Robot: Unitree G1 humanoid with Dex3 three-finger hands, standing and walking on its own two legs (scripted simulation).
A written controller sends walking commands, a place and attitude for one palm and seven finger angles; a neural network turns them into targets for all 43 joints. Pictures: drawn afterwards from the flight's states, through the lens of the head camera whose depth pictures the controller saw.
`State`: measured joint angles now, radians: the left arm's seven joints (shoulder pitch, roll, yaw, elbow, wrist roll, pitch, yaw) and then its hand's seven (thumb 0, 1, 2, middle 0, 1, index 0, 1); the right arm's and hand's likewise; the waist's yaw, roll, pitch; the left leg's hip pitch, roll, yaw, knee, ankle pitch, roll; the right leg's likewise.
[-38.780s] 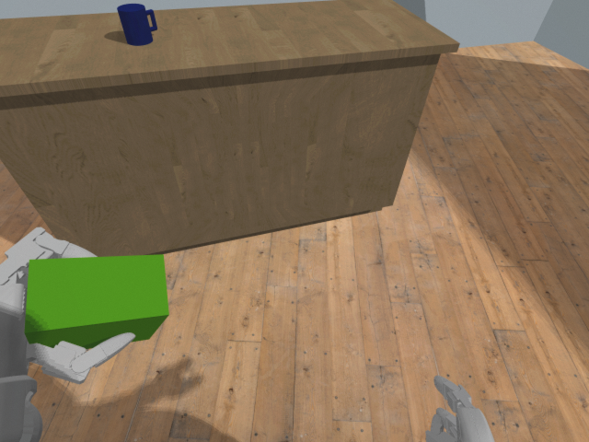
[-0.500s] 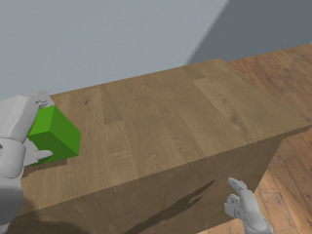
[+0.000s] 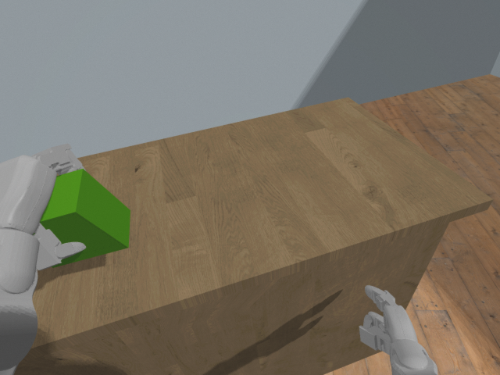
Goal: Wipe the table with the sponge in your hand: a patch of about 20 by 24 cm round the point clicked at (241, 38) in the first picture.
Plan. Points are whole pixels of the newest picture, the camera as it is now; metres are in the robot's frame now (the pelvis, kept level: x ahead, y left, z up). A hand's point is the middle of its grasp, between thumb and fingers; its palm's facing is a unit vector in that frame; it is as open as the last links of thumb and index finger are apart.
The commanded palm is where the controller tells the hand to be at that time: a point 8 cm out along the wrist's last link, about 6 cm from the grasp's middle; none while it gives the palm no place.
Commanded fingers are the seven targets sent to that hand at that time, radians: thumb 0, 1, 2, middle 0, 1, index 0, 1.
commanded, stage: bring the sponge back beside the body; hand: left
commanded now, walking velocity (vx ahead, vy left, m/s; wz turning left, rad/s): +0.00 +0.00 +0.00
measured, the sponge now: (75, 227) +0.21 +0.29 +0.19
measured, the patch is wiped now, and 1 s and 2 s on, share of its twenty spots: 1.00 1.00 1.00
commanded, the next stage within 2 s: step back with the hand held close in 0.12 s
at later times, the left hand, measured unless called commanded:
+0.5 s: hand (88, 194) +0.21 +0.23 +0.26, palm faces +0.44 -0.81 -0.39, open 10.2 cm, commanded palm +0.14 +0.29 +0.28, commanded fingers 0.00 0.10 1.30 -1.20 -1.60 -1.20 -1.60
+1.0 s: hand (27, 232) +0.14 +0.25 +0.27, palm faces +0.52 -0.75 -0.41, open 10.2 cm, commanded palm +0.10 +0.31 +0.28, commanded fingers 0.00 0.10 1.30 -1.20 -1.60 -1.20 -1.60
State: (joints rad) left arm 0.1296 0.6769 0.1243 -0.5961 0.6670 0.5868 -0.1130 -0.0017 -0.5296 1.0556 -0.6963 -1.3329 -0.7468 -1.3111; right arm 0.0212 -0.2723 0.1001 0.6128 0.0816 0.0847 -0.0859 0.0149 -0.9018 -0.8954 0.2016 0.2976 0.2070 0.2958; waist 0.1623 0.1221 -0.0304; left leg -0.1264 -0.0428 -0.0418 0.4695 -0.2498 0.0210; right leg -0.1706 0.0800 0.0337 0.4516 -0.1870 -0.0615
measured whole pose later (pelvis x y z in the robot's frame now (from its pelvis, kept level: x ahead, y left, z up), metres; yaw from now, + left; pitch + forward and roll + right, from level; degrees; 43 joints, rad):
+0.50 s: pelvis -0.01 +0.01 -0.01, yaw +2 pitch +1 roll -1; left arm 0.27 0.50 0.44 -0.74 -0.08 0.00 0.11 0.00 -0.53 1.06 -0.70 -1.34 -0.75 -1.31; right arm 0.20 -0.24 0.08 0.51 0.02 0.06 -0.07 0.01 -0.90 -0.89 0.20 0.30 0.21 0.29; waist -0.01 -0.02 -0.03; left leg -0.32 -0.05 -0.07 0.58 -0.27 0.02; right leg -0.34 0.07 0.00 0.52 -0.20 -0.05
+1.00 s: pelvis -0.05 +0.02 -0.02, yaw +3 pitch +2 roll -2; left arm 0.34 0.53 0.55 -0.81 -0.06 -0.18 0.15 0.00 -0.54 1.06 -0.70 -1.34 -0.75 -1.32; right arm 0.23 -0.23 0.02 0.56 0.02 -0.01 -0.08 0.01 -0.90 -0.90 0.20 0.30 0.20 0.29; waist -0.01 -0.01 -0.03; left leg -0.48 -0.02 -0.03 0.69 -0.26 0.04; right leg -0.48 0.06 -0.02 0.64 -0.26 -0.02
